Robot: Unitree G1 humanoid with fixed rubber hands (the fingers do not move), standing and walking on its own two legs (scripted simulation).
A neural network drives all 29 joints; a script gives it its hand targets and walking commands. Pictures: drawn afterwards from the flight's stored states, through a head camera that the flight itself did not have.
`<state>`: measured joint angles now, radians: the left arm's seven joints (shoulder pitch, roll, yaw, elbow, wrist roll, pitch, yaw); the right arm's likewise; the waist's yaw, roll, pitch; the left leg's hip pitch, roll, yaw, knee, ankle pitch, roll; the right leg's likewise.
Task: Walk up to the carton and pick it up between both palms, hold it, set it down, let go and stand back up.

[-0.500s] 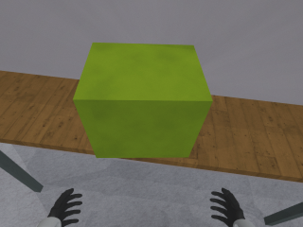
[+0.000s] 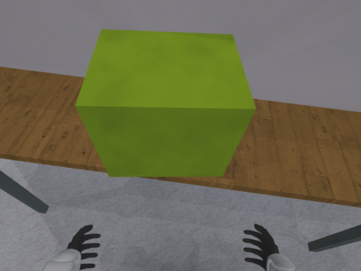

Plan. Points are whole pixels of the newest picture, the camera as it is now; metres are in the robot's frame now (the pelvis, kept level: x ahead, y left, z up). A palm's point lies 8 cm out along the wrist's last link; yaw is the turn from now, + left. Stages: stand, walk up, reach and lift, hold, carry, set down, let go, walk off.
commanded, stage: set down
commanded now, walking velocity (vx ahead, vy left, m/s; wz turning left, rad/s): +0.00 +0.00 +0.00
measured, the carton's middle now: (167, 109) +0.44 +0.05 +0.09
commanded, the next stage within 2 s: let go in 0.16 s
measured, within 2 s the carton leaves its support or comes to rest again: neither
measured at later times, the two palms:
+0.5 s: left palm (80, 257) +0.15 +0.23 -0.11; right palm (271, 261) +0.15 -0.21 -0.11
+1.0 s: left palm (82, 258) +0.15 +0.22 -0.09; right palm (279, 259) +0.16 -0.23 -0.10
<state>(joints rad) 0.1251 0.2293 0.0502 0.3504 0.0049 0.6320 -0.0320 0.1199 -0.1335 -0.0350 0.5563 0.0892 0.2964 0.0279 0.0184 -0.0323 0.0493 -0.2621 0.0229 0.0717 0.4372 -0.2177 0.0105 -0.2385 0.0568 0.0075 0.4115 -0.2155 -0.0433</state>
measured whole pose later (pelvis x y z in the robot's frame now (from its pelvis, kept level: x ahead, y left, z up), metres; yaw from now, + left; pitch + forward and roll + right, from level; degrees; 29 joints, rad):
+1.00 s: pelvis -0.01 +0.00 +0.00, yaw +0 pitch +2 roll +0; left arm 0.14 0.21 -0.02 0.41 0.00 0.38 0.03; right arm 0.04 -0.15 -0.11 0.84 0.00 -0.07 0.07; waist 0.01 -0.04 0.04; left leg -0.27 0.02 0.07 0.46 -0.21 0.01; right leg -0.26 0.05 0.00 0.45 -0.22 -0.04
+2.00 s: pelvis +0.08 +0.02 -0.01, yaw -2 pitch +0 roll +0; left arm 0.31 0.12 -0.01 1.15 0.02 -0.04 0.06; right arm 0.33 -0.14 -0.03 1.16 -0.03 0.00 -0.04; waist -0.01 0.02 -0.01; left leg -0.10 0.00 0.12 0.49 -0.38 0.03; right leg -0.10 0.04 0.06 0.49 -0.38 -0.02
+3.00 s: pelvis +0.01 +0.04 +0.00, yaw -3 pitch -3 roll +0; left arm 0.30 0.09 -0.04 1.18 0.01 0.00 0.05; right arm 0.37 -0.12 0.00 1.14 -0.02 0.00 -0.04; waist -0.02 0.01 0.03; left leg -0.14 -0.02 0.14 0.47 -0.28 0.07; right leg -0.15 0.01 0.07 0.48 -0.28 0.02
